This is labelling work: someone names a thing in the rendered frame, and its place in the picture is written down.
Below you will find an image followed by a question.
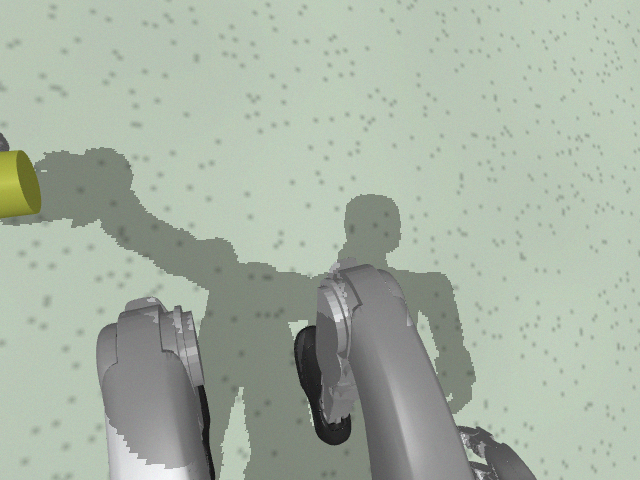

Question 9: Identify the right robot hand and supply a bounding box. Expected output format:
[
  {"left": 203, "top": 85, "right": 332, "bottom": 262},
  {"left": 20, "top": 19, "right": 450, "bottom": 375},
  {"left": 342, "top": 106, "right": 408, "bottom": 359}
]
[{"left": 457, "top": 426, "right": 537, "bottom": 480}]

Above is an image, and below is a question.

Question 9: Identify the right robot foot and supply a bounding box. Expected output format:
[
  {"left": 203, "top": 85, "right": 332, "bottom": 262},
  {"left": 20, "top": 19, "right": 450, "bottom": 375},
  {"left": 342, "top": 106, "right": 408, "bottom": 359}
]
[{"left": 294, "top": 326, "right": 351, "bottom": 445}]

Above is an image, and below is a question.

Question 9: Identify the can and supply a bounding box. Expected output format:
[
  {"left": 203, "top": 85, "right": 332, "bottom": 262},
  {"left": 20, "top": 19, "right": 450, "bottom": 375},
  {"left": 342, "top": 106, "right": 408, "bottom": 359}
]
[{"left": 0, "top": 150, "right": 41, "bottom": 218}]

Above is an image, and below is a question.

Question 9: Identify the left robot foot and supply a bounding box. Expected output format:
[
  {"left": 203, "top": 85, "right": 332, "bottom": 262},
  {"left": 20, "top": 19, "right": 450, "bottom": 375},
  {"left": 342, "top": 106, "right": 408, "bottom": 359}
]
[{"left": 198, "top": 385, "right": 215, "bottom": 480}]

